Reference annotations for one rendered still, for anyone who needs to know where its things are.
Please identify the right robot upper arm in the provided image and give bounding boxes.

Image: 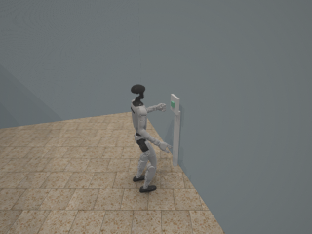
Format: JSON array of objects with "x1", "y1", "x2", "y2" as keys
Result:
[{"x1": 137, "y1": 107, "x2": 147, "y2": 135}]

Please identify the robot right foot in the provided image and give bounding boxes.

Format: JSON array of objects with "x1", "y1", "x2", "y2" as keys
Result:
[{"x1": 139, "y1": 185, "x2": 157, "y2": 193}]

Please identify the robot right hand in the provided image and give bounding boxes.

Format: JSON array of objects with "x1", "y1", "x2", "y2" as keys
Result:
[{"x1": 158, "y1": 141, "x2": 172, "y2": 153}]

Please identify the robot left forearm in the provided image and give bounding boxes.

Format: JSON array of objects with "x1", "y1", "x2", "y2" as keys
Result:
[{"x1": 146, "y1": 105, "x2": 158, "y2": 113}]

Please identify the robot left hand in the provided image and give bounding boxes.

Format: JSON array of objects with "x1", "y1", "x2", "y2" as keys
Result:
[{"x1": 157, "y1": 103, "x2": 167, "y2": 112}]

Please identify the panel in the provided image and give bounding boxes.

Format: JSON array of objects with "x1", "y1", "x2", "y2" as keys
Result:
[{"x1": 170, "y1": 94, "x2": 181, "y2": 167}]

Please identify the robot right thigh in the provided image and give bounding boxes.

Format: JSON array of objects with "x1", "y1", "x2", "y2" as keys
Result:
[{"x1": 139, "y1": 140, "x2": 157, "y2": 170}]

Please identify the robot right forearm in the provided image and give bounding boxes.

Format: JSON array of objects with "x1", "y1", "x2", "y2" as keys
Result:
[{"x1": 140, "y1": 130, "x2": 161, "y2": 146}]

